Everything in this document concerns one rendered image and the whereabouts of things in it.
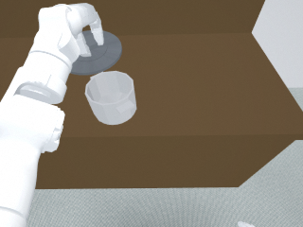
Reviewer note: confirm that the left robot upper arm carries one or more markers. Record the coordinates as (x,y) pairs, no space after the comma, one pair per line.
(28,127)

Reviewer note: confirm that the lid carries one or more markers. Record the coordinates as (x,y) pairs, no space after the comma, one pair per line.
(101,59)

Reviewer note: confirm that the robot left forearm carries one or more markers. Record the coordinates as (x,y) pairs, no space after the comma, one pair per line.
(49,61)

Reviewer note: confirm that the table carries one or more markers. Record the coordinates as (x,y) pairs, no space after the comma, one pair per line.
(211,109)

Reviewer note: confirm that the pot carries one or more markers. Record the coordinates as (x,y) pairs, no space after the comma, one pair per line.
(111,97)

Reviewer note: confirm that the robot left hand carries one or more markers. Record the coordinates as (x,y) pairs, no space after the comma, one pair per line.
(89,17)

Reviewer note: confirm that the knob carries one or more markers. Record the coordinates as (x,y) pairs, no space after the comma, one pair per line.
(91,42)

